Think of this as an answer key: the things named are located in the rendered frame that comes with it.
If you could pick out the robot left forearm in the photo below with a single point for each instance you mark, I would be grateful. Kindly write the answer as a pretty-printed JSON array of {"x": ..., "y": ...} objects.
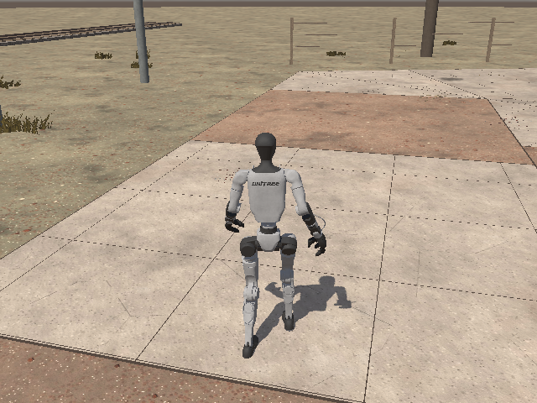
[{"x": 230, "y": 217}]

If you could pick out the right robot hand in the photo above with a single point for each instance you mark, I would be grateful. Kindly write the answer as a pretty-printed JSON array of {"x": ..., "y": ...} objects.
[{"x": 321, "y": 243}]

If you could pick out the left robot upper arm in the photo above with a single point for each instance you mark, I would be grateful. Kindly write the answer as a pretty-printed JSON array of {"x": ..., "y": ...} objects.
[{"x": 239, "y": 179}]

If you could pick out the robot right thigh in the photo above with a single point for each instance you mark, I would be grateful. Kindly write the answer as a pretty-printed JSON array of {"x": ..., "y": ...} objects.
[{"x": 288, "y": 246}]

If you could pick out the robot right foot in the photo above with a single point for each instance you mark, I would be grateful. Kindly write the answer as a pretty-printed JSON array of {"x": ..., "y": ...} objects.
[{"x": 288, "y": 323}]

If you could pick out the left robot hand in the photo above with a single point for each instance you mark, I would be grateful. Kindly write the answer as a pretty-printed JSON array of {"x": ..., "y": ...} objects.
[{"x": 236, "y": 222}]

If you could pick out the robot right forearm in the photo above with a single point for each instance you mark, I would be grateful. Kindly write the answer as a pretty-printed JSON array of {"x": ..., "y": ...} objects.
[{"x": 311, "y": 223}]

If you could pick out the right robot upper arm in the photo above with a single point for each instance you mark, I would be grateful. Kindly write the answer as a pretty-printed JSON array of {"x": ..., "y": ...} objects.
[{"x": 293, "y": 177}]

